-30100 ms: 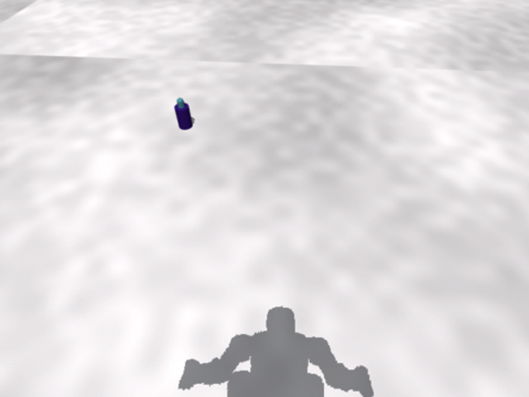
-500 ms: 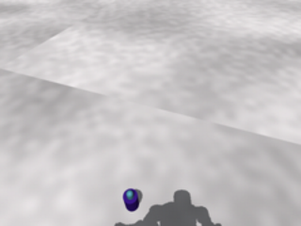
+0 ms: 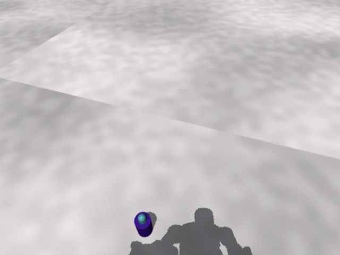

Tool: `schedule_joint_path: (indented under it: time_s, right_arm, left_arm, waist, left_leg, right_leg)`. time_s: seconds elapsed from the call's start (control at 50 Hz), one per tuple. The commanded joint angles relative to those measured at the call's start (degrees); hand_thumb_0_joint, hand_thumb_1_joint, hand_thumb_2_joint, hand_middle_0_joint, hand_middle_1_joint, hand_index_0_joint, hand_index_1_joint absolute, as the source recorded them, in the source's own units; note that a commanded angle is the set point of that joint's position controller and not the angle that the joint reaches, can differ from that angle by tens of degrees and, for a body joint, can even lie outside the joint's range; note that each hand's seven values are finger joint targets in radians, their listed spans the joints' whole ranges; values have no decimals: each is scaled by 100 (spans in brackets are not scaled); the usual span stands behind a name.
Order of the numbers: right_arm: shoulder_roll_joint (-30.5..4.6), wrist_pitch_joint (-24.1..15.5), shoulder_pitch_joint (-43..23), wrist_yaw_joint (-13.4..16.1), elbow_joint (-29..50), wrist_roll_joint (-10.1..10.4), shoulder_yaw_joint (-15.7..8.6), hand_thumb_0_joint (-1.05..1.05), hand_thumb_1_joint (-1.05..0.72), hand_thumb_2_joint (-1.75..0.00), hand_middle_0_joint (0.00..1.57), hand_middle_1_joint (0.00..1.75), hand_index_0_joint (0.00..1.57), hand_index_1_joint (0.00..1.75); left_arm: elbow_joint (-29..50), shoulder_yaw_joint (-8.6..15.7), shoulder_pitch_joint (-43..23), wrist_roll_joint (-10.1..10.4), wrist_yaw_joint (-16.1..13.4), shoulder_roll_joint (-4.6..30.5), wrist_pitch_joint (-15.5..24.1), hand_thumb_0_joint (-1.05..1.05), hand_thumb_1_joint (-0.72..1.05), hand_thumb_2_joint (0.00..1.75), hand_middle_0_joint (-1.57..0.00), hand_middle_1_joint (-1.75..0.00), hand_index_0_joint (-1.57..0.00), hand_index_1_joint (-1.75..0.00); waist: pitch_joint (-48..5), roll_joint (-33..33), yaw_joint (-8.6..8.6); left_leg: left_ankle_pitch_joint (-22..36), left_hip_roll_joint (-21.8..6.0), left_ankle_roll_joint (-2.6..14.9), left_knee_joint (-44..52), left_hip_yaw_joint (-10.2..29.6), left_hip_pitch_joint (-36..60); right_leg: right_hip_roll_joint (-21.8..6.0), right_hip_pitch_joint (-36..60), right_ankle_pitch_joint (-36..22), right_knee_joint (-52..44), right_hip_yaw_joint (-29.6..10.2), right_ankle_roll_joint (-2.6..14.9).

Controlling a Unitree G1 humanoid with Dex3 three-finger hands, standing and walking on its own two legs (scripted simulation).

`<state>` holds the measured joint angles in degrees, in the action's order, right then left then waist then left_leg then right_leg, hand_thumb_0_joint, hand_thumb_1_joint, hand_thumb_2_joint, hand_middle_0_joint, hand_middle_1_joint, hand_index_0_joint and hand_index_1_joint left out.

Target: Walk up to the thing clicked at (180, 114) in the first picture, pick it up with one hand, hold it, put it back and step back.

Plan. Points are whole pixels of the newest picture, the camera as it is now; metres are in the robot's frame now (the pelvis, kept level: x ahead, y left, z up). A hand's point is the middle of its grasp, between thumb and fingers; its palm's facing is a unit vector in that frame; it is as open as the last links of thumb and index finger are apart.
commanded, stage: stand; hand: left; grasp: from the side
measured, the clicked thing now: (143, 223) +0.41 +0.18 -0.68
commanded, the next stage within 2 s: step back in 0.90 s
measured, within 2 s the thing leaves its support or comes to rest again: neither
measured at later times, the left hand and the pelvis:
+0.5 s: hand out of the picture +0.09 +0.24 -0.16, palm faces -0.02 -0.94 -0.35, open 7.4 cm; pelvis +0.01 +0.00 +0.00, yaw -1 degrees
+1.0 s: hand out of the picture +0.09 +0.25 -0.16, palm faces +0.00 -0.93 -0.36, open 7.4 cm; pelvis +0.00 +0.00 +0.00, yaw -1 degrees
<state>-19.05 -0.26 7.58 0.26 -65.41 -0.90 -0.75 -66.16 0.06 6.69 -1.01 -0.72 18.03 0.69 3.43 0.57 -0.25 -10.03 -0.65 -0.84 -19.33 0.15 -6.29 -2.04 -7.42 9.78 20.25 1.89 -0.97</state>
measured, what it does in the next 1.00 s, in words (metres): stands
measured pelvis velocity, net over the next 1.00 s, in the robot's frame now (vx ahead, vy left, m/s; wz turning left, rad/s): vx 0.00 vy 0.00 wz -0.02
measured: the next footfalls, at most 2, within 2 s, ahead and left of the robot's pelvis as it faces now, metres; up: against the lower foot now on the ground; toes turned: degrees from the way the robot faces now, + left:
right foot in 1.60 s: -0.08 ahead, -0.07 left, +0.00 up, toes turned -1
left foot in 1.94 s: -0.16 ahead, +0.17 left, +0.00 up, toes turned -4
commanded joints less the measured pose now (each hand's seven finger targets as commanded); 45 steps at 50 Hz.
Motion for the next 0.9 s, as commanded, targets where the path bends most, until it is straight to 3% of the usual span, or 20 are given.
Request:
schedule_joint_path:
  time_s: [0.0,0.04,0.08,0.18,0.28,0.36,0.44,0.52,0.64,0.84,0.86,0.88]
  right_arm:
    - [-1072,-105,-182,65,269,-9,-177,0,-90,-90,20,30,20,30]
    - [-1103,-110,-209,64,260,-7,-185,0,-90,-90,20,30,20,30]
    - [-1111,-127,-188,65,265,-6,-188,0,-90,-90,20,30,20,30]
    - [-1152,-135,-223,82,260,-8,-180,0,-90,-90,20,30,20,30]
    - [-1151,-134,-245,82,241,-2,-175,0,-90,-90,20,30,20,30]
    - [-1125,-114,-258,60,236,-6,-178,0,-90,-90,20,30,20,30]
    - [-1174,-122,-223,49,242,-14,-190,0,-90,-90,20,30,20,30]
    - [-1139,-143,-260,54,275,1,-188,0,-90,-90,20,30,20,30]
    - [-1193,-140,-277,65,270,9,-185,0,-90,-90,20,30,20,30]
    - [-1203,-132,-256,52,259,5,-173,0,-90,-90,20,30,20,30]
    - [-1204,-137,-255,52,263,0,-179,0,-90,-90,20,30,20,30]
    - [-1488,-32,-454,20,415,18,-292,0,-90,-90,20,30,20,30]
  left_arm:
    - [247,234,-205,1,-42,1228,115,0,90,90,-20,-30,-20,-30]
    - [250,226,-216,7,-39,1194,113,0,90,90,-20,-30,-20,-30]
    - [291,235,-279,19,-42,1209,132,0,90,90,-20,-30,-20,-30]
    - [302,245,-347,31,-44,1221,126,0,90,90,-20,-30,-20,-30]
    - [275,245,-331,30,-34,1225,111,0,90,90,-20,-30,-20,-30]
    - [264,236,-314,11,-29,1243,105,0,90,90,-20,-30,-20,-30]
    - [319,245,-352,17,-21,1274,124,0,90,90,-20,-30,-20,-30]
    - [340,254,-334,25,-29,1301,134,0,90,90,-20,-30,-20,-30]
    - [353,237,-328,27,-26,1271,124,0,90,90,-20,-30,-20,-30]
    - [341,226,-258,39,-10,1291,117,0,90,90,-20,-30,-20,-30]
    - [355,236,-297,43,-9,1319,118,0,90,90,-20,-30,-20,-30]
    - [516,525,-240,148,-23,1740,59,0,90,90,-20,-30,-20,-30]
  waist:
    - [-272,-71,1]
    - [-314,-63,-5]
    - [-485,-54,11]
    - [-568,-36,15]
    - [-538,-102,-1]
    - [-270,-170,15]
    - [-352,11,26]
    - [-544,-91,19]
    - [-643,-11,35]
    - [-392,-3,12]
    - [-435,-13,28]
    - [164,-99,-17]
  left_leg:
    - [327,-582,148,415,472,-185]
    - [339,-589,154,409,474,-153]
    - [762,-625,136,347,442,-34]
    - [978,-654,139,349,403,57]
    - [895,-664,126,409,391,37]
    - [369,-629,110,504,418,-81]
    - [318,-634,124,492,392,-150]
    - [840,-683,118,457,410,79]
    - [1039,-714,131,382,369,202]
    - [559,-686,116,494,370,72]
    - [595,-695,125,507,368,58]
    - [1326,-575,275,-128,448,-374]
  right_leg:
    - [-544,98,-199,-402,-539,160]
    - [-539,123,-205,-428,-539,160]
    - [-587,275,-745,-338,-558,181]
    - [-596,354,-1069,-301,-547,166]
    - [-578,388,-956,-336,-519,169]
    - [-523,115,-246,-497,-524,150]
    - [-560,214,-306,-495,-590,169]
    - [-578,281,-869,-370,-542,188]
    - [-587,315,-1123,-315,-541,185]
    - [-561,146,-639,-445,-589,183]
    - [-567,196,-687,-423,-590,197]
    - [-500,-238,-1660,6,-696,232]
